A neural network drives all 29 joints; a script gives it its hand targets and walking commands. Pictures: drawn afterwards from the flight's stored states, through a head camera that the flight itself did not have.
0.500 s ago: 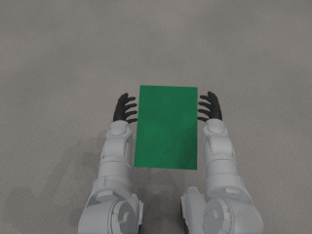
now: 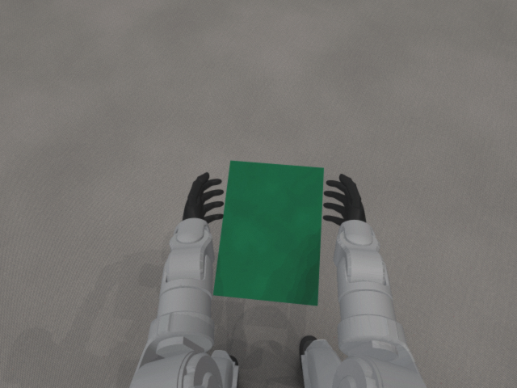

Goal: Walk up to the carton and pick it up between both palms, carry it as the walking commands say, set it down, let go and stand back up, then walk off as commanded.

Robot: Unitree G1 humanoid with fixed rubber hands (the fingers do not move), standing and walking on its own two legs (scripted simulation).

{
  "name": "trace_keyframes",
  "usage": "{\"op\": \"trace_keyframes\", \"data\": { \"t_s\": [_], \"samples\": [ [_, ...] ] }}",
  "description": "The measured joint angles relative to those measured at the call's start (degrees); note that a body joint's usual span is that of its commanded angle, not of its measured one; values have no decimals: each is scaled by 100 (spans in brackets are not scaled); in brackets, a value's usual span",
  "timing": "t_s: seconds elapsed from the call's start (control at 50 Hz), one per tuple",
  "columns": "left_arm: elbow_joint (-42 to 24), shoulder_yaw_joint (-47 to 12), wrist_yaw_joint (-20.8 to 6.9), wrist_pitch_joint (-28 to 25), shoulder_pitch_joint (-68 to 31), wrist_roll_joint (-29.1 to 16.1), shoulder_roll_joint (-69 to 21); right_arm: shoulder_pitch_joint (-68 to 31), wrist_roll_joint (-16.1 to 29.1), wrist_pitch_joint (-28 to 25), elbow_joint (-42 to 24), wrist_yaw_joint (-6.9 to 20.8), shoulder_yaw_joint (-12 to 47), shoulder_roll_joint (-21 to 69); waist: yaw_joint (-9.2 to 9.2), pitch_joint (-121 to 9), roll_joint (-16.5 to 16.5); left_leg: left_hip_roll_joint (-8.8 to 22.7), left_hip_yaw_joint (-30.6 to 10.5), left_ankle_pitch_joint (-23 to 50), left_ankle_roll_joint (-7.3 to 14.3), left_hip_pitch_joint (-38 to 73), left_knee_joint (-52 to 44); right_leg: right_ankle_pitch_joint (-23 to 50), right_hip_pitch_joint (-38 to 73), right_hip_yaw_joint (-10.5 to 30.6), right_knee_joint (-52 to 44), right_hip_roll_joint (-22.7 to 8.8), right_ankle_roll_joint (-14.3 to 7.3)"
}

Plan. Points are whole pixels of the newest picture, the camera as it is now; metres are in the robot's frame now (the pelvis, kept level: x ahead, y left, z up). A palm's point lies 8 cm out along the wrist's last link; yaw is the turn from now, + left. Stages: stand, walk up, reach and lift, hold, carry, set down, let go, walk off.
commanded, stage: reach and lift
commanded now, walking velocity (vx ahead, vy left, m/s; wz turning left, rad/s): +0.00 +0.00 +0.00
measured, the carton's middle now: (271, 235) +0.39 -0.01 -0.13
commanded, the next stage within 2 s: none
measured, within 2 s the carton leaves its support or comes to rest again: neither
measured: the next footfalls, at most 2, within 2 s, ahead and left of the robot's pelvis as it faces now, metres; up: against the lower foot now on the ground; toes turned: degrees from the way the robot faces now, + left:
none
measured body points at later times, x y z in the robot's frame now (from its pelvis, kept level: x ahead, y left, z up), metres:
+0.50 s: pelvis +0.03 +0.00 +0.05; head +0.09 -0.01 +0.49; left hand +0.39 +0.12 +0.05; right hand +0.38 -0.14 +0.04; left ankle +0.03 +0.15 -0.69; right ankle +0.09 -0.14 -0.69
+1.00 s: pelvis +0.03 +0.00 +0.06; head +0.00 -0.01 +0.50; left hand +0.36 +0.13 +0.11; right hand +0.37 -0.13 +0.11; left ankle +0.03 +0.15 -0.69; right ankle +0.09 -0.14 -0.69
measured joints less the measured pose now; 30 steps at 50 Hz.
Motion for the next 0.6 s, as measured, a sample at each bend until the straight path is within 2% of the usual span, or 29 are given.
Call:
{"op": "trace_keyframes", "data": {
  "t_s": [0.36, 0.6],
  "samples": [
    [-4, -428, -98, 323, 367, -55, 124, 501, 124, 358, -114, 184, 343, -180, 51, 376, -9, 60, 21, 479, 58, 2020, -1555, 440, 2025, -7, -1525, -66, -2],
    [-51, -781, -84, 803, 674, -186, 239, 828, 327, 856, -223, 192, 676, -306, 69, 543, 5, 120, -29, 640, 64, 3458, -2334, 553, 3466, -82, -2258, -77, -27]
  ]
}}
